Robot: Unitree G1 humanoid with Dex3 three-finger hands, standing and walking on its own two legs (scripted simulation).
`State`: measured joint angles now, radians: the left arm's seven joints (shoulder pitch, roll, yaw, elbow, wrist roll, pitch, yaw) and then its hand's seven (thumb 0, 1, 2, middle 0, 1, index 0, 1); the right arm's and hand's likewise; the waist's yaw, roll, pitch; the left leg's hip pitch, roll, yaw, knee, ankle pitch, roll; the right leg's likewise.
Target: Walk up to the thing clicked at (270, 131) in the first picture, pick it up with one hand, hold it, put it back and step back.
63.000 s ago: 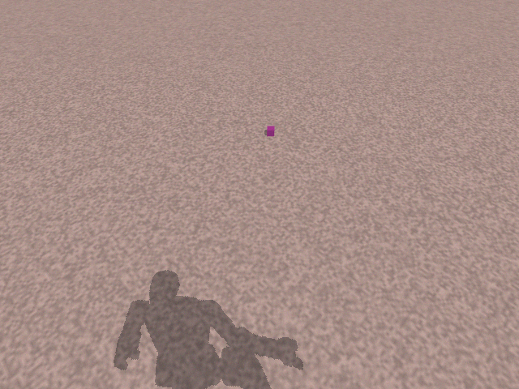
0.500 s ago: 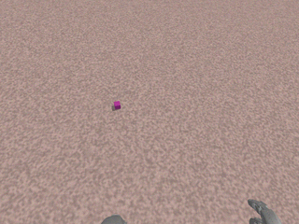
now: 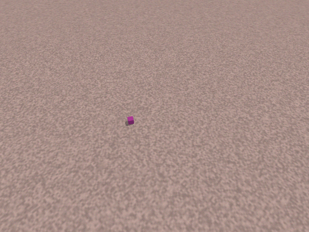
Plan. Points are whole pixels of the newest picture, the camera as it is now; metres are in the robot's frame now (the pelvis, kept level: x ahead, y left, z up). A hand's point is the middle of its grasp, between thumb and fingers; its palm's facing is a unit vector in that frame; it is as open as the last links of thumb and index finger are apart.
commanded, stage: step back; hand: left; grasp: from above
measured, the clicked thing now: (130, 120) +1.08 +0.19 -0.74
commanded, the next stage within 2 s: stand in 0.68 s
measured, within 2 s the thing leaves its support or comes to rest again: neither
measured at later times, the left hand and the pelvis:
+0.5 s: hand out of the picture +0.12 +0.26 -0.15, palm faces +0.06 -0.92 -0.38, open 7.4 cm; pelvis +0.04 -0.01 -0.01, yaw +3 degrees
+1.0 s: hand out of the picture +0.13 +0.25 -0.14, palm faces +0.02 -0.94 -0.33, open 7.3 cm; pelvis +0.05 +0.00 +0.01, yaw +2 degrees
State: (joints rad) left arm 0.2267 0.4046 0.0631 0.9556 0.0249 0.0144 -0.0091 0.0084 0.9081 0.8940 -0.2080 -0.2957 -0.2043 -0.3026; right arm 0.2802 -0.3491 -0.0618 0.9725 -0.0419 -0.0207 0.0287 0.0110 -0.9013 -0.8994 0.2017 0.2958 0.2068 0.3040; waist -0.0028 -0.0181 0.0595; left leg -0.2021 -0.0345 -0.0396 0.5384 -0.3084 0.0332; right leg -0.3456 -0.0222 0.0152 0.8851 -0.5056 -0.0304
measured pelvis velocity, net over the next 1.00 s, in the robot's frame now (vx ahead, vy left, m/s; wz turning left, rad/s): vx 0.05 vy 0.00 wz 0.03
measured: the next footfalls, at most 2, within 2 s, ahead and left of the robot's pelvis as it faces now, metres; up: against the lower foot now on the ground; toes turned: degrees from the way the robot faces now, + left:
right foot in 0.16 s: +0.10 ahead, -0.13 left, +0.00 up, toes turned +0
left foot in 0.48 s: +0.09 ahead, +0.12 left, +0.00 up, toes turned +2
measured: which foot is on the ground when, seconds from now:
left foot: down 0.00-0.18, up 0.20-0.46, down 0.48-1.00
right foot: up 0.00-0.14, down 0.16-1.00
